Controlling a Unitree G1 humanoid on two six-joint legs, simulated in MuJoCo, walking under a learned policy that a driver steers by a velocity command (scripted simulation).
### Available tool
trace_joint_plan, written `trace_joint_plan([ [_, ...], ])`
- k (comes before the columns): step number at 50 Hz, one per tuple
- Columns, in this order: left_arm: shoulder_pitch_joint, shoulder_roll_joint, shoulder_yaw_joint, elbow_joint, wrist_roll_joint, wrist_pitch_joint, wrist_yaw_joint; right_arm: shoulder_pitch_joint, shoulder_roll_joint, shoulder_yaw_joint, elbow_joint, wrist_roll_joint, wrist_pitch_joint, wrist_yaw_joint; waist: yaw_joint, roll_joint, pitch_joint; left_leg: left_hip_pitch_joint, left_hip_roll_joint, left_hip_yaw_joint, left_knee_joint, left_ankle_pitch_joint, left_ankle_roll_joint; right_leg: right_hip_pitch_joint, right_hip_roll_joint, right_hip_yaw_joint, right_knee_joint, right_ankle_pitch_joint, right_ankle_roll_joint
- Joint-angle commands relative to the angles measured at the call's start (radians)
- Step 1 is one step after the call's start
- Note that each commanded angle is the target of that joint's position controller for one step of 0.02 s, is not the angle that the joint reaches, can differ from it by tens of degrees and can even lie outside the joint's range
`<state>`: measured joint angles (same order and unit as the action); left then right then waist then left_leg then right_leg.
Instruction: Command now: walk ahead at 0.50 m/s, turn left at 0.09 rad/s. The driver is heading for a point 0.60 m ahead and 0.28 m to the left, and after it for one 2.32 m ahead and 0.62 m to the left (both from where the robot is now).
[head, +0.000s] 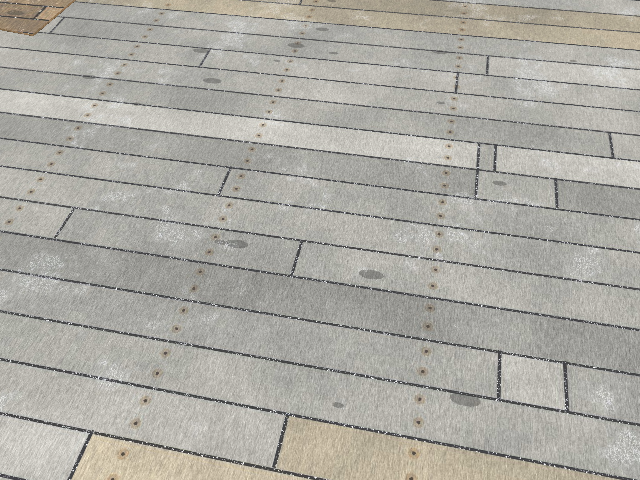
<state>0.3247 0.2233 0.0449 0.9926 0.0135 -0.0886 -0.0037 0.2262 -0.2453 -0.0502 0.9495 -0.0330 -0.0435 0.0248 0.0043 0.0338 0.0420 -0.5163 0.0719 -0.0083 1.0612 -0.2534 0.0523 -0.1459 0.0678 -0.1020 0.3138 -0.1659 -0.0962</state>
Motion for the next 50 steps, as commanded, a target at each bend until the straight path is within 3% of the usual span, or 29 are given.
trace_joint_plan([
  [1,0.046,0.113,0.019,-0.021,-0.001,-0.022,0.004,0.004,-0.035,-0.004,-0.038,0.000,0.013,0.009,-0.017,-0.079,0.020,-0.113,0.037,-0.003,-0.056,0.101,-0.023,0.034,-0.280,0.202,-0.211,0.169,-0.111],
  [5,0.088,0.098,0.012,-0.002,0.002,-0.024,0.008,-0.128,-0.021,0.005,-0.082,0.013,0.009,0.014,0.013,-0.085,0.055,-0.139,0.011,0.003,-0.237,0.232,-0.020,0.064,-0.258,0.096,-0.226,0.224,-0.072],
  [10,0.166,0.086,0.004,0.033,0.006,-0.023,0.024,-0.259,-0.012,0.016,-0.133,0.007,0.003,0.018,0.053,-0.076,0.081,-0.132,-0.024,0.088,-0.400,0.255,0.019,0.194,-0.280,0.003,-0.189,0.398,-0.054],
  [11,0.166,0.102,0.008,0.037,0.011,-0.020,0.027,-0.262,-0.009,0.017,-0.144,0.006,0.001,0.019,0.046,-0.098,0.080,-0.123,-0.023,0.092,-0.426,0.221,0.034,0.225,-0.301,-0.005,-0.159,0.441,-0.054],
  [14,0.135,0.132,0.015,0.035,0.013,-0.010,0.039,-0.203,-0.032,0.004,-0.137,0.001,-0.001,0.013,0.003,-0.116,0.029,-0.004,-0.095,0.153,-0.465,0.091,0.089,0.293,-0.313,-0.059,0.012,0.828,-0.034],
  [16,0.116,0.159,0.022,0.026,0.014,0.007,0.040,-0.006,-0.069,-0.020,-0.080,-0.004,-0.008,0.007,-0.079,-0.120,-0.088,0.224,-0.166,0.174,-0.526,0.048,0.143,0.264,-0.306,-0.094,0.319,0.944,-0.019],
  [17,0.095,0.161,0.021,0.003,0.009,0.009,0.038,0.156,-0.124,-0.045,-0.036,-0.019,-0.012,-0.001,-0.153,-0.084,-0.171,0.471,-0.106,0.060,-0.572,0.048,0.196,0.085,-0.288,-0.104,0.570,0.746,0.007],
  [18,0.114,0.088,0.009,-0.069,-0.029,-0.005,0.021,0.235,-0.242,-0.085,-0.054,-0.013,-0.001,-0.016,-0.152,0.196,-0.326,0.835,0.210,-0.469,-0.634,0.020,0.353,-0.339,-0.108,-0.135,1.049,0.116,0.081],
  [19,0.063,0.127,0.015,-0.100,-0.010,-0.017,0.010,0.192,-0.261,-0.084,-0.060,0.009,0.013,-0.013,-0.118,0.103,-0.363,0.852,0.302,-0.730,-0.766,0.128,0.417,-0.520,-0.018,0.079,1.185,-0.335,0.081],
  [20,-0.047,0.126,0.017,-0.125,-0.003,-0.024,0.006,0.136,-0.225,-0.077,-0.054,0.022,0.017,-0.021,-0.109,0.013,-0.209,0.747,0.257,-0.563,-0.766,0.109,0.377,-0.604,-0.095,0.148,1.163,-0.253,0.072],
  [21,-0.050,0.118,0.014,-0.131,-0.007,-0.033,0.003,0.086,-0.162,-0.063,-0.052,0.026,0.014,-0.023,-0.064,-0.047,-0.092,0.584,0.222,-0.453,-0.798,0.166,0.320,-0.574,-0.142,0.142,1.038,-0.177,0.067],
  [22,-0.067,0.112,0.018,-0.137,0.004,-0.025,0.006,0.060,-0.124,-0.052,-0.051,0.026,0.006,-0.024,-0.028,-0.077,-0.031,0.479,0.162,-0.378,-0.810,0.270,0.272,-0.520,-0.170,0.147,0.944,-0.164,0.071],
  [24,-0.015,0.090,0.012,-0.131,0.035,0.017,0.005,0.026,-0.113,-0.044,-0.062,0.034,-0.006,-0.026,0.023,-0.041,-0.027,0.343,0.108,-0.304,-0.843,0.323,0.261,-0.401,-0.180,0.141,0.858,-0.161,0.101],
  [27,-0.073,0.082,0.012,-0.164,0.036,0.046,-0.004,0.067,-0.146,-0.051,-0.056,0.034,-0.025,-0.024,0.024,-0.022,-0.019,0.309,0.052,-0.250,-0.863,0.349,0.246,-0.418,-0.179,0.110,0.733,-0.095,0.136],
  [31,-0.248,0.090,0.011,-0.233,0.029,0.053,-0.009,0.154,-0.156,-0.055,-0.055,0.034,-0.019,-0.020,-0.038,0.008,0.006,0.367,0.034,-0.279,-0.877,0.306,0.204,-0.511,-0.171,0.106,0.547,0.065,0.159],
  [33,-0.291,0.100,0.014,-0.243,0.029,0.059,-0.012,0.196,-0.147,-0.054,-0.054,0.035,-0.015,-0.022,-0.068,-0.005,-0.017,0.458,0.020,-0.288,-0.869,0.295,0.167,-0.556,-0.148,0.110,0.528,0.123,0.152],
  [34,-0.318,0.091,0.008,-0.269,0.024,0.056,-0.012,0.212,-0.170,-0.057,-0.059,0.033,-0.017,-0.023,-0.069,0.047,-0.002,0.454,0.046,-0.314,-0.851,0.335,0.184,-0.558,-0.157,0.121,0.467,0.125,0.151],
  [36,-0.403,0.093,0.001,-0.301,0.024,0.048,-0.014,0.249,-0.150,-0.053,-0.050,0.027,-0.016,-0.028,-0.097,0.028,0.018,0.500,0.041,-0.317,-0.819,0.413,0.186,-0.569,-0.136,0.115,0.403,0.131,0.149],
  [38,-0.442,0.101,-0.003,-0.324,0.017,0.038,-0.020,0.265,-0.162,-0.055,-0.057,0.017,-0.011,-0.035,-0.110,0.033,0.012,0.540,0.046,-0.333,-0.782,0.464,0.182,-0.546,-0.109,0.110,0.343,0.117,0.141],
  [40,-0.428,0.115,-0.003,-0.336,0.012,0.028,-0.021,0.251,-0.179,-0.060,-0.067,0.014,-0.011,-0.043,-0.090,0.046,0.004,0.550,0.058,-0.359,-0.739,0.518,0.158,-0.467,-0.091,0.123,0.272,0.093,0.122],
  [41,-0.378,0.128,0.001,-0.329,0.009,0.023,-0.018,0.217,-0.194,-0.063,-0.080,0.013,-0.012,-0.046,-0.057,0.051,-0.006,0.519,0.058,-0.364,-0.711,0.542,0.137,-0.372,-0.079,0.127,0.229,0.063,0.108],
  [42,-0.296,0.148,0.009,-0.307,0.007,0.018,-0.011,0.180,-0.206,-0.067,-0.092,0.013,-0.015,-0.044,-0.016,0.057,-0.034,0.470,0.046,-0.363,-0.652,0.622,0.115,-0.230,-0.053,0.118,0.202,0.022,0.091],
  [43,-0.168,0.174,0.021,-0.269,0.008,0.009,0.001,0.157,-0.212,-0.067,-0.098,0.018,-0.020,-0.036,0.044,0.023,-0.096,0.434,0.001,-0.338,-0.515,0.677,0.092,-0.056,-0.036,0.104,0.149,0.029,0.070],
  [44,-0.022,0.225,0.037,-0.246,0.023,-0.004,0.016,0.149,-0.182,-0.060,-0.112,0.029,-0.030,-0.025,0.110,-0.045,-0.204,0.326,-0.067,-0.284,-0.290,0.554,0.067,0.175,-0.149,0.206,0.118,-0.029,0.030],
  [45,0.073,0.313,0.056,-0.258,0.052,0.000,0.031,0.211,-0.075,-0.035,-0.152,0.066,-0.034,-0.022,0.107,-0.221,-0.350,0.066,-0.184,-0.166,0.018,0.048,0.030,0.447,-0.436,0.567,0.069,-0.201,-0.041],
  [46,0.019,0.316,0.062,-0.255,0.038,0.019,0.025,0.274,-0.112,-0.037,-0.162,0.045,-0.026,-0.027,0.036,-0.339,-0.375,-0.079,-0.199,-0.115,0.161,-0.301,0.035,0.423,-0.533,0.877,-0.032,-0.243,-0.115],
  [47,-0.059,0.211,0.042,-0.275,0.028,0.027,0.020,0.242,-0.151,-0.043,-0.131,0.019,-0.009,-0.032,0.012,-0.161,-0.212,-0.122,-0.116,-0.117,0.221,-0.213,0.038,0.277,-0.495,0.763,-0.036,-0.337,-0.108],
  [48,-0.108,0.139,0.024,-0.278,0.020,0.026,0.016,0.175,-0.141,-0.040,-0.134,0.010,-0.004,-0.020,0.015,-0.062,-0.099,-0.111,-0.082,-0.102,0.185,-0.135,0.031,0.143,-0.435,0.597,-0.062,-0.283,-0.089],
  [50,-0.105,0.114,0.014,-0.252,0.019,0.019,0.019,0.124,-0.112,-0.037,-0.151,-0.006,0.012,-0.001,-0.003,-0.102,-0.027,-0.073,-0.036,-0.081,0.113,-0.085,0.018,0.025,-0.344,0.382,-0.112,-0.087,-0.044],
])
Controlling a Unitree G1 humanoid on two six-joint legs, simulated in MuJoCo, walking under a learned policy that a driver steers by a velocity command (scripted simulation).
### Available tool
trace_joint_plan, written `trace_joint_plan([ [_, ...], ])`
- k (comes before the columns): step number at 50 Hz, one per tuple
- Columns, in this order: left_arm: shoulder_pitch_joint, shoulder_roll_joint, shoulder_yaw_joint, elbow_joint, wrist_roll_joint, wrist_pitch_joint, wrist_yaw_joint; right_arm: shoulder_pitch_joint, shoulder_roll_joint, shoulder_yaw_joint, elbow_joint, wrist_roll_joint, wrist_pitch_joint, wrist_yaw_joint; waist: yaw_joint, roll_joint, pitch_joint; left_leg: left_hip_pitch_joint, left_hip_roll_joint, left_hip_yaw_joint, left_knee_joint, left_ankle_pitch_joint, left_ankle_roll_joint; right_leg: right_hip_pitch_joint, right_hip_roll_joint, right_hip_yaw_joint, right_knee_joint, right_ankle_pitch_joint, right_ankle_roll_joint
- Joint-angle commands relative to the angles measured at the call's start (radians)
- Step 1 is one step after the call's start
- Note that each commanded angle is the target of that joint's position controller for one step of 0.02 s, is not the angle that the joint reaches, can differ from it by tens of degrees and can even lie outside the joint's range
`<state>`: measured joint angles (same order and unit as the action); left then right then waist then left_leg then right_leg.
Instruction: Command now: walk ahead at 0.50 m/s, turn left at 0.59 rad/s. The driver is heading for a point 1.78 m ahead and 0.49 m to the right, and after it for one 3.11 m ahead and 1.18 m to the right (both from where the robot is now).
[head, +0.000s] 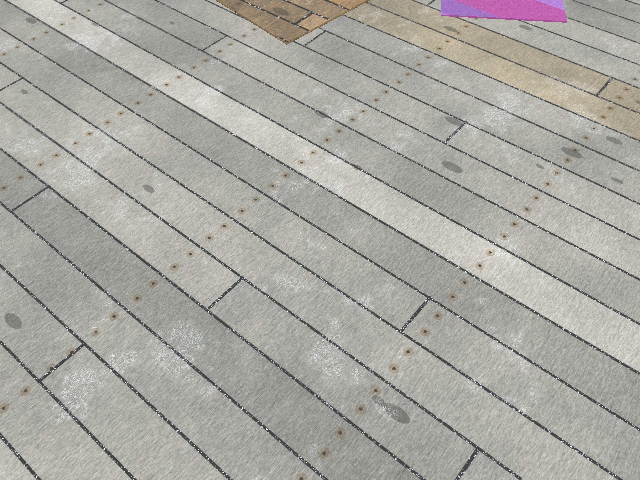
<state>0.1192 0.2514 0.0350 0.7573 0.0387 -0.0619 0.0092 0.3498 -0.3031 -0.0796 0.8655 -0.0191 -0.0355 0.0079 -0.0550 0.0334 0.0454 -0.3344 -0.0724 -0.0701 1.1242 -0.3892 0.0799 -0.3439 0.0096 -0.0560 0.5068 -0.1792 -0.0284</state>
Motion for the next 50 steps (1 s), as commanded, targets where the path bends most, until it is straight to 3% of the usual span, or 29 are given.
trace_joint_plan([
  [1,0.112,0.100,0.027,-0.006,-0.008,-0.018,0.004,0.016,-0.047,-0.006,-0.070,-0.021,0.016,0.026,0.044,-0.153,-0.035,-0.235,0.113,-0.008,0.048,0.062,-0.018,0.198,-0.285,0.288,-0.312,0.001,-0.119],
  [5,0.157,0.109,0.036,0.023,-0.021,-0.047,-0.008,-0.094,-0.032,0.003,-0.121,-0.017,0.034,0.048,0.045,-0.118,-0.023,-0.332,0.138,0.004,-0.001,0.158,-0.036,0.232,-0.290,0.146,-0.358,0.162,-0.139],
  [7,0.189,0.099,0.035,0.042,-0.021,-0.046,-0.009,-0.167,-0.027,0.007,-0.147,-0.019,0.033,0.055,0.059,-0.107,0.000,-0.373,0.139,0.023,-0.067,0.220,-0.043,0.254,-0.263,0.060,-0.359,0.254,-0.127],
  [8,0.193,0.112,0.038,0.046,-0.020,-0.045,-0.011,-0.195,-0.012,0.014,-0.164,-0.016,0.032,0.059,0.058,-0.131,-0.004,-0.369,0.144,0.036,-0.130,0.260,-0.047,0.257,-0.266,0.034,-0.361,0.252,-0.127],
  [11,0.204,0.123,0.042,0.057,-0.020,-0.044,-0.010,-0.296,0.003,0.028,-0.198,-0.012,0.025,0.074,0.078,-0.117,0.016,-0.300,0.143,0.089,-0.318,0.364,-0.039,0.251,-0.248,-0.058,-0.360,0.268,-0.105],
  [14,0.273,0.139,0.043,0.090,-0.019,-0.037,-0.008,-0.368,0.009,0.037,-0.223,-0.021,0.024,0.076,0.103,-0.112,0.038,-0.222,0.119,0.127,-0.457,0.311,-0.012,0.278,-0.270,-0.076,-0.356,0.303,-0.098],
  [16,0.309,0.155,0.043,0.120,-0.019,-0.022,-0.010,-0.364,-0.002,0.035,-0.220,-0.029,0.021,0.063,0.095,-0.121,0.038,-0.169,0.085,0.146,-0.517,0.220,0.015,0.333,-0.290,-0.071,-0.310,0.446,-0.102],
  [17,0.317,0.170,0.044,0.132,-0.021,-0.015,-0.010,-0.336,-0.012,0.032,-0.211,-0.035,0.015,0.055,0.077,-0.128,0.020,-0.112,0.060,0.165,-0.551,0.167,0.032,0.361,-0.290,-0.073,-0.237,0.616,-0.101],
  [18,0.322,0.178,0.042,0.145,-0.024,-0.007,-0.011,-0.246,-0.025,0.025,-0.180,-0.041,0.004,0.046,0.031,-0.124,-0.033,0.005,0.033,0.178,-0.603,0.165,0.052,0.375,-0.275,-0.079,-0.108,0.753,-0.096],
  [19,0.316,0.166,0.035,0.148,-0.031,-0.002,-0.012,-0.076,-0.046,0.013,-0.117,-0.052,-0.011,0.035,-0.046,-0.088,-0.132,0.230,0.022,0.179,-0.665,0.228,0.074,0.307,-0.231,-0.110,0.088,0.720,-0.076],
  [20,0.304,0.115,0.017,0.104,-0.035,-0.005,-0.016,0.103,-0.130,-0.009,-0.081,-0.073,-0.020,0.017,-0.112,0.021,-0.280,0.518,0.255,-0.065,-0.675,0.144,0.119,0.092,-0.183,-0.113,0.386,0.341,-0.055],
  [21,0.376,0.022,-0.001,0.065,-0.062,-0.006,-0.028,0.105,-0.228,-0.032,-0.082,-0.045,-0.014,0.003,-0.059,0.274,-0.422,0.747,0.545,-0.537,-0.795,0.164,0.232,-0.249,0.001,-0.079,0.737,-0.370,-0.014],
  [22,0.279,0.141,0.033,0.075,-0.042,0.003,-0.012,0.066,-0.202,-0.031,-0.101,-0.020,-0.009,-0.009,-0.084,0.073,-0.338,0.632,0.511,-0.457,-0.806,0.288,0.204,-0.313,-0.026,0.089,0.802,-0.320,-0.031],
  [23,0.228,0.120,0.033,0.065,-0.049,0.000,-0.015,-0.002,-0.136,-0.010,-0.088,-0.015,-0.016,-0.011,-0.045,0.046,-0.206,0.510,0.457,-0.283,-0.808,0.373,0.175,-0.318,-0.067,0.112,0.769,-0.245,-0.041],
  [24,0.243,0.097,0.029,0.081,-0.050,-0.001,-0.017,-0.041,-0.071,0.008,-0.076,-0.014,-0.026,-0.007,0.000,0.017,-0.114,0.383,0.407,-0.178,-0.849,0.432,0.125,-0.279,-0.099,0.103,0.687,-0.195,-0.041],
  [25,0.246,0.086,0.033,0.097,-0.034,0.015,-0.021,-0.089,-0.034,0.019,-0.071,-0.008,-0.033,-0.008,0.033,0.021,-0.070,0.312,0.352,-0.100,-0.891,0.386,0.078,-0.246,-0.114,0.100,0.635,-0.165,-0.038],
  [26,0.304,0.069,0.031,0.116,-0.018,0.031,-0.027,-0.100,-0.024,0.024,-0.071,-0.005,-0.041,-0.010,0.058,0.078,-0.060,0.246,0.351,-0.057,-0.915,0.400,0.072,-0.186,-0.115,0.093,0.625,-0.138,-0.029],
  [27,0.310,0.061,0.033,0.126,-0.014,0.043,-0.032,-0.092,-0.010,0.027,-0.065,-0.006,-0.052,-0.009,0.064,0.066,-0.054,0.225,0.343,-0.033,-0.934,0.421,0.073,-0.171,-0.111,0.091,0.630,-0.122,-0.025],
  [30,0.230,0.047,0.040,0.109,-0.015,0.060,-0.049,-0.080,-0.024,0.020,-0.040,0.001,-0.074,-0.015,0.076,0.024,-0.004,0.224,0.310,0.064,-1.000,0.381,0.063,-0.263,-0.112,0.082,0.607,-0.014,-0.014],
  [31,0.201,0.034,0.037,0.088,-0.012,0.060,-0.053,-0.056,-0.040,0.017,-0.032,0.003,-0.078,-0.016,0.076,0.050,0.007,0.223,0.335,0.082,-1.003,0.418,0.073,-0.291,-0.125,0.083,0.578,0.021,-0.009],
  [35,0.066,0.025,0.030,0.046,-0.009,0.056,-0.062,-0.015,-0.020,0.020,-0.002,0.001,-0.078,-0.020,0.054,0.019,0.050,0.264,0.312,0.183,-1.007,0.461,0.074,-0.354,-0.118,0.053,0.407,0.141,0.000],
  [40,-0.081,0.016,0.014,-0.020,-0.002,0.052,-0.080,0.056,-0.053,0.013,0.040,-0.001,-0.068,-0.031,0.018,0.024,0.072,0.359,0.335,0.274,-0.965,0.607,0.055,-0.299,-0.084,-0.046,0.186,0.161,-0.048],
  [43,-0.061,0.036,0.022,-0.029,0.000,0.053,-0.074,0.057,-0.085,0.007,0.050,-0.004,-0.054,-0.038,0.042,0.043,0.036,0.442,0.344,0.322,-0.824,0.979,0.034,-0.208,-0.013,-0.105,0.139,0.038,-0.104],
  [45,0.064,0.063,0.039,0.000,-0.001,0.050,-0.062,0.044,-0.119,-0.003,0.049,-0.008,-0.035,-0.041,0.101,0.062,-0.048,0.466,0.344,0.338,-0.587,1.203,0.029,-0.067,0.063,-0.131,0.122,-0.080,-0.153],
  [46,0.191,0.086,0.054,0.036,0.003,0.039,-0.052,0.032,-0.133,-0.006,0.042,-0.004,-0.025,-0.039,0.160,0.044,-0.122,0.402,0.336,0.346,-0.383,1.118,0.015,0.101,0.092,-0.112,0.050,-0.071,-0.183],
  [47,0.339,0.170,0.085,0.076,0.015,0.034,-0.036,0.020,-0.114,-0.001,0.016,-0.002,-0.025,-0.034,0.228,-0.043,-0.213,0.203,0.303,0.351,-0.085,0.818,-0.020,0.342,-0.022,0.076,-0.025,-0.139,-0.236],
  [48,0.291,0.307,0.119,0.055,0.006,0.041,-0.028,0.054,0.003,0.022,-0.072,0.016,-0.037,-0.012,0.141,-0.325,-0.292,-0.280,0.056,0.292,0.324,-0.114,-0.093,0.648,-0.336,0.686,-0.131,-0.103,-0.426],
  [49,0.315,0.289,0.116,0.046,-0.023,0.054,-0.025,-0.073,-0.070,0.013,-0.093,0.000,-0.050,-0.008,0.193,-0.118,-0.312,-0.413,0.054,0.049,0.391,-0.112,-0.086,0.659,-0.349,0.794,-0.231,-0.078,-0.429],
  [50,0.258,0.250,0.105,0.055,-0.027,0.055,-0.014,-0.121,-0.054,0.020,-0.112,0.010,-0.064,-0.003,0.163,-0.075,-0.179,-0.456,0.124,0.021,0.337,-0.012,-0.072,0.549,-0.340,0.630,-0.233,-0.028,-0.389],
])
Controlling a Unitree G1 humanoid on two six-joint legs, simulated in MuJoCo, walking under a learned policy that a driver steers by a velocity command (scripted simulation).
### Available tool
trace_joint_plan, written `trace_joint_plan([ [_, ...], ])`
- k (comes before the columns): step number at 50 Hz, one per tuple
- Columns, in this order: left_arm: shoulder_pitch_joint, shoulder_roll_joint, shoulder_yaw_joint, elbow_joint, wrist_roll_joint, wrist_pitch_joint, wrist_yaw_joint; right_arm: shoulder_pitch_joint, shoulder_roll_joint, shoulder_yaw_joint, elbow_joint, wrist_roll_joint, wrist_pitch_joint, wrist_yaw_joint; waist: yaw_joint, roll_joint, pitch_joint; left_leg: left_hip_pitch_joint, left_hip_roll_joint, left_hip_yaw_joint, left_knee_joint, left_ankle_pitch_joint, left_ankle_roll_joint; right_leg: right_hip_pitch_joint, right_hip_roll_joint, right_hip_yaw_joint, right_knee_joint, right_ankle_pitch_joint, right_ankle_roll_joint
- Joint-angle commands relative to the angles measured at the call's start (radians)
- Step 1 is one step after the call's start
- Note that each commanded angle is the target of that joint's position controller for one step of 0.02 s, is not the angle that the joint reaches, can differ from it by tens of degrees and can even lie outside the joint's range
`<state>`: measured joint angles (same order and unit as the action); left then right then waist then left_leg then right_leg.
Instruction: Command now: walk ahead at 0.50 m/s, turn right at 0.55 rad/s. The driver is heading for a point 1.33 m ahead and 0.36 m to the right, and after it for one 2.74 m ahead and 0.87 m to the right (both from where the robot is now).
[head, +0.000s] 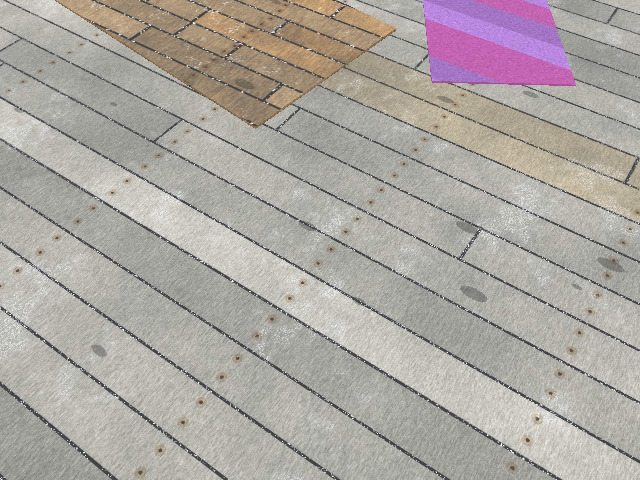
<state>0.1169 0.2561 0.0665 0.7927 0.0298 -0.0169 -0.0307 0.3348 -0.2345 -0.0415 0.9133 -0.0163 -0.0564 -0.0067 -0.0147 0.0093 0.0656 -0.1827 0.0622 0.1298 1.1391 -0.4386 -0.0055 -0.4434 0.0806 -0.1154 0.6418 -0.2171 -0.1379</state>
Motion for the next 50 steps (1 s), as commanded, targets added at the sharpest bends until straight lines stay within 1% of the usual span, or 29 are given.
trace_joint_plan([
  [1,0.220,0.181,0.056,0.024,-0.022,0.006,0.028,-0.088,-0.122,-0.017,-0.149,0.009,-0.053,0.009,0.072,0.026,-0.108,-0.548,0.029,-0.171,0.201,0.101,0.017,0.497,-0.366,0.590,-0.382,0.124,-0.225],
  [2,0.179,0.148,0.045,0.022,-0.028,-0.002,0.028,-0.098,-0.118,-0.019,-0.143,-0.007,-0.042,0.005,0.038,0.065,-0.057,-0.473,0.052,-0.174,0.119,0.120,0.015,0.389,-0.292,0.483,-0.385,0.244,-0.168],
  [3,0.152,0.138,0.040,0.014,-0.030,-0.008,0.031,-0.046,-0.106,-0.014,-0.144,-0.024,-0.022,0.005,0.000,-0.002,-0.076,-0.403,0.052,-0.172,0.084,0.113,-0.003,0.320,-0.279,0.457,-0.401,0.288,-0.185],
  [5,0.152,0.130,0.034,0.014,-0.032,-0.030,0.026,-0.046,-0.101,-0.014,-0.146,-0.035,0.010,0.011,-0.017,-0.001,-0.078,-0.361,0.053,-0.163,0.011,0.107,-0.027,0.259,-0.234,0.403,-0.414,0.346,-0.180],
  [8,0.204,0.172,0.043,0.022,-0.028,-0.040,0.024,-0.137,-0.083,-0.007,-0.184,-0.032,0.023,0.020,0.003,-0.024,-0.048,-0.405,0.049,-0.134,-0.149,0.205,-0.052,0.238,-0.194,0.374,-0.438,0.313,-0.154],
  [13,0.290,0.173,0.047,0.025,-0.028,-0.036,0.022,-0.321,-0.088,0.001,-0.246,-0.020,0.020,0.026,0.084,-0.064,-0.033,-0.462,0.020,-0.140,-0.388,0.381,-0.060,0.333,-0.179,0.411,-0.420,0.268,-0.110],
  [17,0.331,0.186,0.049,0.021,-0.015,-0.032,0.031,-0.401,-0.102,0.005,-0.285,-0.012,0.004,0.029,0.111,-0.078,-0.039,-0.437,-0.024,-0.144,-0.500,0.375,-0.043,0.413,-0.199,0.455,-0.342,0.390,-0.093],
  [19,0.299,0.200,0.052,0.006,-0.011,-0.032,0.037,-0.360,-0.123,0.001,-0.285,-0.009,-0.005,0.027,0.077,-0.088,-0.045,-0.332,-0.044,-0.158,-0.571,0.324,-0.022,0.401,-0.208,0.485,-0.297,0.419,-0.063],
  [21,0.239,0.217,0.055,-0.013,-0.012,-0.038,0.035,-0.195,-0.158,-0.016,-0.240,-0.008,-0.016,0.013,-0.008,-0.083,-0.097,-0.077,-0.087,-0.141,-0.646,0.269,0.010,0.325,-0.176,0.489,-0.167,0.506,-0.021],
  [22,0.229,0.195,0.048,-0.016,-0.021,-0.046,0.026,-0.067,-0.196,-0.030,-0.210,-0.019,-0.030,0.001,-0.074,-0.018,-0.171,0.119,-0.032,-0.186,-0.707,0.271,0.041,0.256,-0.106,0.434,0.026,0.469,0.006],
  [23,0.241,0.107,0.022,-0.049,-0.030,-0.055,0.022,0.100,-0.276,-0.047,-0.207,-0.042,-0.034,-0.018,-0.126,0.112,-0.333,0.344,0.228,-0.443,-0.747,0.033,0.091,0.136,-0.037,0.329,0.321,0.167,0.031],
  [24,0.335,0.079,0.016,-0.089,-0.045,-0.050,0.021,0.046,-0.340,-0.063,-0.208,-0.038,-0.016,-0.019,-0.029,0.368,-0.378,0.453,0.399,-0.917,-0.902,-0.079,0.198,-0.149,0.088,0.234,0.517,-0.345,0.051],
  [25,0.331,0.151,0.021,-0.038,-0.015,-0.029,0.032,-0.037,-0.241,-0.049,-0.230,-0.031,-0.005,-0.012,-0.006,0.145,-0.228,0.323,0.378,-0.853,-0.895,-0.176,0.201,-0.227,-0.024,0.242,0.610,-0.277,0.047],
  [26,0.262,0.154,0.024,-0.036,-0.007,-0.023,0.021,-0.082,-0.159,-0.029,-0.238,-0.022,-0.004,-0.007,-0.012,0.029,-0.127,0.210,0.319,-0.686,-0.897,-0.105,0.183,-0.212,-0.056,0.231,0.597,-0.188,0.053],
  [27,0.237,0.131,0.020,-0.042,-0.009,-0.019,0.012,-0.104,-0.126,-0.018,-0.229,-0.022,-0.006,-0.004,0.005,0.015,-0.071,0.124,0.269,-0.539,-0.919,0.060,0.161,-0.184,-0.086,0.221,0.553,-0.140,0.064],
  [28,0.195,0.120,0.020,-0.046,0.008,-0.012,0.002,-0.069,-0.106,-0.011,-0.206,-0.018,-0.012,-0.003,-0.004,0.042,-0.030,0.075,0.200,-0.387,-0.919,0.237,0.114,-0.154,-0.115,0.224,0.503,-0.121,0.065],
  [29,0.235,0.108,0.016,-0.047,0.008,0.001,-0.008,-0.073,-0.131,-0.017,-0.199,-0.017,-0.019,-0.006,0.020,0.131,-0.071,0.074,0.205,-0.367,-0.931,0.250,0.133,-0.138,-0.109,0.193,0.516,-0.109,0.083],
  [31,0.194,0.111,0.016,-0.055,0.008,0.017,-0.020,-0.056,-0.118,-0.017,-0.182,-0.004,-0.038,0.001,0.015,0.097,-0.061,0.062,0.178,-0.285,-0.962,0.343,0.132,-0.156,-0.117,0.189,0.529,-0.061,0.090],
  [32,0.177,0.101,0.012,-0.076,0.002,0.020,-0.026,-0.050,-0.139,-0.022,-0.179,-0.002,-0.044,0.006,0.027,0.115,-0.061,0.069,0.209,-0.269,-0.969,0.388,0.153,-0.182,-0.127,0.186,0.510,-0.044,0.100],
  [33,0.135,0.102,0.011,-0.084,0.006,0.021,-0.028,-0.026,-0.130,-0.023,-0.167,0.001,-0.048,0.007,0.015,0.079,-0.040,0.088,0.204,-0.228,-0.971,0.469,0.150,-0.224,-0.136,0.189,0.503,-0.019,0.102],
  [36,0.037,0.082,0.000,-0.117,0.009,0.018,-0.034,0.009,-0.137,-0.027,-0.141,-0.004,-0.049,0.009,-0.002,0.069,-0.023,0.113,0.198,-0.157,-0.997,0.480,0.168,-0.279,-0.135,0.182,0.386,0.059,0.119],
  [40,-0.074,0.043,-0.026,-0.146,0.008,0.005,-0.043,0.031,-0.146,-0.028,-0.109,-0.003,-0.048,0.016,-0.019,0.084,-0.004,0.093,0.163,-0.042,-0.999,0.535,0.146,-0.166,-0.119,0.111,0.109,0.159,0.105],
  [43,-0.130,0.055,-0.030,-0.164,0.012,0.002,-0.042,0.089,-0.174,-0.034,-0.071,-0.001,-0.035,0.012,-0.035,0.089,0.007,0.139,0.199,-0.036,-0.980,0.577,0.140,-0.089,-0.106,0.059,-0.005,0.104,0.075],
  [45,-0.111,0.066,-0.028,-0.159,0.019,-0.005,-0.032,0.109,-0.191,-0.035,-0.045,0.000,-0.021,0.010,-0.016,0.088,-0.001,0.207,0.211,-0.018,-0.887,0.807,0.137,-0.037,-0.072,0.031,-0.062,0.012,0.039],
  [46,-0.044,0.073,-0.022,-0.138,0.024,-0.013,-0.026,0.109,-0.202,-0.035,-0.036,0.001,-0.015,0.008,0.019,0.093,-0.046,0.223,0.206,-0.001,-0.778,0.958,0.127,0.058,-0.041,0.018,-0.103,-0.006,0.017],
  [47,0.102,0.086,-0.012,-0.085,0.031,-0.026,-0.016,0.109,-0.195,-0.030,-0.030,0.007,-0.008,0.006,0.085,0.064,-0.127,0.184,0.172,0.042,-0.599,1.000,0.107,0.249,-0.008,0.004,-0.175,0.039,-0.006],
  [48,0.270,0.145,0.009,-0.036,0.047,-0.034,-0.002,0.103,-0.164,-0.017,-0.053,0.009,-0.008,0.006,0.150,0.011,-0.245,0.013,0.139,0.052,-0.361,0.765,0.085,0.513,-0.125,0.141,-0.173,-0.009,-0.043],
  [49,0.349,0.273,0.040,-0.029,0.045,-0.033,0.014,0.170,-0.047,0.012,-0.115,0.029,-0.013,0.027,0.133,-0.257,-0.398,-0.389,-0.026,0.055,0.030,0.075,0.033,0.851,-0.466,0.652,-0.234,-0.065,-0.187],
  [50,0.347,0.263,0.044,-0.029,-0.001,-0.023,0.025,0.083,-0.154,-0.019,-0.108,0.007,-0.008,0.015,0.154,-0.158,-0.396,-0.487,-0.060,-0.107,0.166,-0.081,0.040,0.796,-0.486,0.780,-0.327,0.051,-0.194],
])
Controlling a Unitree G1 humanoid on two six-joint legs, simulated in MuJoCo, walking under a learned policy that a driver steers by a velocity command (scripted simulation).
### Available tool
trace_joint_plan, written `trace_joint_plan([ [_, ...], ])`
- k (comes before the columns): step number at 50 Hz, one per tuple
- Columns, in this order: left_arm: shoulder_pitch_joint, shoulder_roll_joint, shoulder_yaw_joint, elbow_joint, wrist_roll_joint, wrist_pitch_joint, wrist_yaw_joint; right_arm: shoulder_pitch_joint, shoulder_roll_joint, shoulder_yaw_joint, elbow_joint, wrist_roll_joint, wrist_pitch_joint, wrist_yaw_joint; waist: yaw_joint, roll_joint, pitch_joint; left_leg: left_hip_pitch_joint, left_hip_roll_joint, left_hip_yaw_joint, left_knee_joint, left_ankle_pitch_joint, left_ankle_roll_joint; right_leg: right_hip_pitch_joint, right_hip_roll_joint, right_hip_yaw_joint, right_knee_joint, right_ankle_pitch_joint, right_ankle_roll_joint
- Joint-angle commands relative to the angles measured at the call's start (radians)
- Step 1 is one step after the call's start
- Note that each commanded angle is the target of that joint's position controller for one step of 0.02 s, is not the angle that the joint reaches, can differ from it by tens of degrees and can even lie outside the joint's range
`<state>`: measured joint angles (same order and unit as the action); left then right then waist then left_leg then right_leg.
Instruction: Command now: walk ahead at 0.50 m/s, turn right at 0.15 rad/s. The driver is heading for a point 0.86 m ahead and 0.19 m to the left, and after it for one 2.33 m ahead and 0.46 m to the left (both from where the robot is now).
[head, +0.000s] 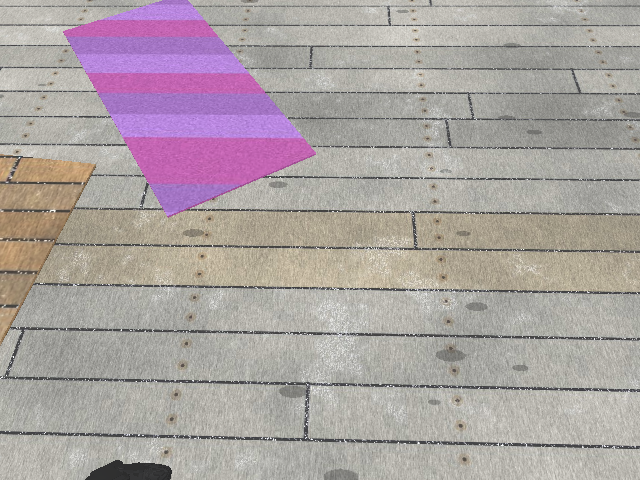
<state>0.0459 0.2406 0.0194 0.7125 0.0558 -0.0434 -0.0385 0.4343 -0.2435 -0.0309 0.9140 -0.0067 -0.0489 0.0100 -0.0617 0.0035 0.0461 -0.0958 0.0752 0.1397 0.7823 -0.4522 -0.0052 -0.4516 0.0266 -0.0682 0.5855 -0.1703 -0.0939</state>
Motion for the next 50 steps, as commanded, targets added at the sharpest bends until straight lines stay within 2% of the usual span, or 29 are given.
trace_joint_plan([
  [1,0.340,0.243,0.081,0.060,-0.036,0.002,0.039,-0.086,-0.149,-0.035,-0.131,0.002,-0.018,0.000,0.164,-0.099,-0.224,-0.621,-0.022,-0.159,0.529,0.014,0.054,0.693,-0.381,0.542,-0.260,0.122,-0.214],
  [2,0.293,0.176,0.063,0.066,-0.034,-0.006,0.037,-0.103,-0.121,-0.025,-0.129,0.007,-0.027,0.003,0.127,-0.059,-0.140,-0.588,0.007,-0.163,0.456,0.077,0.059,0.561,-0.334,0.437,-0.282,0.212,-0.181],
  [3,0.255,0.138,0.051,0.071,-0.036,-0.013,0.036,-0.093,-0.110,-0.025,-0.115,0.000,-0.020,0.005,0.089,-0.043,-0.090,-0.535,0.030,-0.161,0.386,0.105,0.056,0.469,-0.287,0.357,-0.316,0.242,-0.140],
  [5,0.220,0.098,0.037,0.080,-0.041,-0.026,0.033,-0.035,-0.088,-0.022,-0.084,-0.024,0.011,0.012,0.039,-0.072,-0.072,-0.426,0.035,-0.155,0.331,0.134,0.040,0.347,-0.237,0.277,-0.379,0.242,-0.118],
  [9,0.281,0.127,0.047,0.127,-0.051,-0.046,0.032,-0.137,-0.074,-0.024,-0.109,-0.033,0.027,0.027,0.042,-0.060,-0.009,-0.508,0.049,-0.133,0.231,0.243,0.012,0.328,-0.224,0.226,-0.462,0.223,-0.141],
  [14,0.354,0.122,0.044,0.176,-0.050,-0.048,0.029,-0.322,-0.059,-0.013,-0.160,-0.024,0.020,0.029,0.087,-0.055,0.038,-0.555,0.042,-0.105,-0.004,0.409,0.000,0.379,-0.197,0.153,-0.477,0.278,-0.121],
  [16,0.394,0.127,0.043,0.200,-0.048,-0.048,0.032,-0.386,-0.056,-0.009,-0.179,-0.021,0.018,0.030,0.108,-0.054,0.043,-0.548,0.022,-0.087,-0.078,0.446,0.011,0.423,-0.199,0.137,-0.466,0.327,-0.110],
  [18,0.410,0.122,0.037,0.222,-0.043,-0.044,0.037,-0.411,-0.046,-0.003,-0.186,-0.022,0.011,0.025,0.110,-0.049,0.054,-0.506,-0.006,-0.069,-0.147,0.447,0.027,0.452,-0.200,0.108,-0.411,0.507,-0.094],
  [21,0.398,0.132,0.034,0.246,-0.038,-0.040,0.048,-0.356,-0.056,-0.006,-0.164,-0.026,-0.005,0.011,0.081,-0.078,0.017,-0.372,-0.065,-0.056,-0.205,0.395,0.068,0.490,-0.204,0.094,-0.283,0.779,-0.056],
  [23,0.358,0.148,0.037,0.252,-0.046,-0.037,0.055,-0.158,-0.085,-0.020,-0.087,-0.035,-0.025,-0.004,-0.007,-0.060,-0.071,-0.160,-0.113,-0.044,-0.334,0.465,0.103,0.503,-0.159,0.077,-0.057,0.849,-0.016],
  [24,0.367,0.135,0.031,0.244,-0.058,-0.041,0.058,-0.038,-0.134,-0.032,-0.049,-0.050,-0.039,-0.015,-0.042,-0.019,-0.155,0.064,-0.013,-0.117,-0.336,0.767,0.128,0.377,-0.113,0.058,0.124,0.627,0.010],
  [25,0.484,0.044,0.009,0.234,-0.090,-0.042,0.061,0.056,-0.235,-0.056,-0.040,-0.064,-0.039,-0.018,-0.021,0.175,-0.327,0.385,0.308,-0.413,-0.230,1.308,0.268,0.123,0.008,0.008,0.487,-0.028,0.046],
  [26,0.547,0.075,0.023,0.273,-0.096,-0.027,0.067,0.061,-0.213,-0.053,-0.031,-0.004,-0.026,-0.008,-0.009,0.200,-0.468,0.422,0.394,-0.584,-0.274,1.507,0.380,0.049,0.099,0.122,0.658,-0.451,0.054],
  [27,0.475,0.102,0.032,0.272,-0.067,-0.012,0.069,-0.038,-0.172,-0.043,-0.049,0.019,-0.020,-0.006,0.021,0.086,-0.348,0.273,0.337,-0.470,-0.329,1.336,0.351,0.034,0.040,0.181,0.683,-0.398,0.057],
  [28,0.400,0.083,0.029,0.258,-0.049,-0.009,0.065,-0.144,-0.109,-0.025,-0.061,0.015,-0.017,-0.009,0.042,0.070,-0.203,0.139,0.288,-0.396,-0.389,1.169,0.314,-0.009,0.006,0.160,0.638,-0.352,0.060],
  [29,0.364,0.066,0.028,0.257,-0.038,0.000,0.061,-0.196,-0.059,-0.007,-0.062,0.009,-0.015,-0.016,0.066,0.050,-0.117,0.020,0.239,-0.329,-0.444,1.060,0.272,0.011,-0.030,0.155,0.562,-0.314,0.067],
  [30,0.362,0.060,0.028,0.258,-0.023,0.018,0.056,-0.217,-0.040,0.005,-0.055,0.011,-0.013,-0.022,0.092,0.053,-0.079,-0.112,0.199,-0.278,-0.495,0.976,0.246,0.099,-0.047,0.142,0.485,-0.274,0.077],
  [31,0.417,0.027,0.020,0.280,-0.021,0.032,0.052,-0.238,-0.052,0.004,-0.049,-0.003,-0.013,-0.026,0.118,0.105,-0.082,-0.155,0.194,-0.236,-0.494,0.999,0.256,0.155,-0.041,0.121,0.460,-0.254,0.086],
  [34,0.390,0.001,0.009,0.296,-0.031,0.049,0.058,-0.228,-0.062,0.007,-0.020,-0.015,-0.022,-0.021,0.125,0.085,-0.112,-0.186,0.136,-0.150,-0.491,0.947,0.229,0.217,-0.037,0.087,0.264,-0.214,0.101],
  [36,0.348,0.025,0.010,0.292,-0.024,0.052,0.056,-0.173,-0.128,-0.019,0.005,-0.010,-0.006,-0.013,0.087,0.130,-0.138,-0.173,0.137,-0.199,-0.549,0.475,0.231,0.204,-0.039,0.046,0.211,-0.188,0.091],
  [37,0.306,0.044,0.014,0.282,-0.020,0.054,0.051,-0.161,-0.142,-0.027,0.010,-0.008,0.006,-0.009,0.070,0.136,-0.118,-0.197,0.143,-0.242,-0.599,0.176,0.225,0.190,-0.044,0.036,0.191,-0.190,0.084],
  [39,0.241,0.056,0.018,0.258,-0.017,0.053,0.039,-0.168,-0.147,-0.037,0.013,-0.006,0.026,-0.006,0.065,0.142,-0.051,-0.245,0.172,-0.329,-0.678,-0.116,0.224,0.162,-0.048,0.020,0.162,-0.200,0.073],
  [42,0.264,0.021,0.014,0.274,-0.021,0.033,0.034,-0.172,-0.140,-0.046,0.026,0.002,0.034,-0.007,0.088,0.085,-0.014,-0.289,0.175,-0.337,-0.676,-0.164,0.204,0.236,-0.034,-0.003,0.040,-0.189,0.045],
  [44,0.363,0.003,0.014,0.320,-0.024,0.016,0.041,-0.199,-0.126,-0.048,0.026,0.010,0.038,-0.010,0.132,0.050,-0.001,-0.369,0.130,-0.298,-0.605,-0.231,0.170,0.390,-0.008,-0.016,-0.121,-0.167,0.014],
  [45,0.424,0.021,0.018,0.342,-0.022,0.005,0.050,-0.233,-0.090,-0.041,0.011,0.007,0.039,-0.010,0.158,-0.017,0.034,-0.443,0.076,-0.245,-0.483,-0.235,0.139,0.448,-0.049,0.064,-0.252,-0.266,-0.013],
  [46,0.496,0.075,0.026,0.354,-0.014,-0.006,0.064,-0.255,0.005,-0.017,-0.019,0.005,0.033,-0.005,0.166,-0.228,0.014,-0.531,-0.037,-0.103,-0.178,-0.116,0.088,0.520,-0.277,0.380,-0.447,-0.468,-0.059],
  [47,0.456,0.157,0.049,0.351,-0.032,-0.002,0.070,-0.245,-0.005,-0.017,-0.028,-0.007,0.030,-0.007,0.135,-0.289,0.111,-0.650,-0.127,-0.063,-0.033,-0.040,0.074,0.406,-0.410,0.600,-0.569,-0.588,-0.121],
  [48,0.378,0.114,0.041,0.335,-0.031,-0.003,0.072,-0.243,-0.069,-0.032,-0.014,-0.026,0.028,-0.005,0.092,-0.139,0.156,-0.590,-0.064,-0.150,0.039,0.050,0.072,0.320,-0.377,0.516,-0.543,-0.454,-0.122],
  [50,0.300,0.063,0.026,0.318,-0.039,-0.017,0.067,-0.164,-0.054,-0.033,0.035,-0.021,0.022,0.002,0.033,-0.087,0.098,-0.510,-0.056,-0.147,0.074,0.132,0.047,0.335,-0.280,0.326,-0.493,-0.109,-0.081],
])
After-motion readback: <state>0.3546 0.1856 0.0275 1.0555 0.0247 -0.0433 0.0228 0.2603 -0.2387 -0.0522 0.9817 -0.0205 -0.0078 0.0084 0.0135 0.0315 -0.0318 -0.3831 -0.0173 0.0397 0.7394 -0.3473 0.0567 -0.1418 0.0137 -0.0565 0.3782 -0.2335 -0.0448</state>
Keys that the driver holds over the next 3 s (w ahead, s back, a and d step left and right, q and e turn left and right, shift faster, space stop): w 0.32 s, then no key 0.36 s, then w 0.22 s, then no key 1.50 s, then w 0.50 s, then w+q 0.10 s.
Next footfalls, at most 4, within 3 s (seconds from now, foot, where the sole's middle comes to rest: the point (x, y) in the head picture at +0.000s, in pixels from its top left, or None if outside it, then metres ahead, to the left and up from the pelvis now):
0.48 left None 0.41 0.10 -0.76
0.90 right None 0.37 -0.09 -0.76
1.26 left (275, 460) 0.49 0.11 -0.76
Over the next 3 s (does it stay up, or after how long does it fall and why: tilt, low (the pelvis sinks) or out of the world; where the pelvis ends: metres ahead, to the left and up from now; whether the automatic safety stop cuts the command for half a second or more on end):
stays up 0.61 0.06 0.02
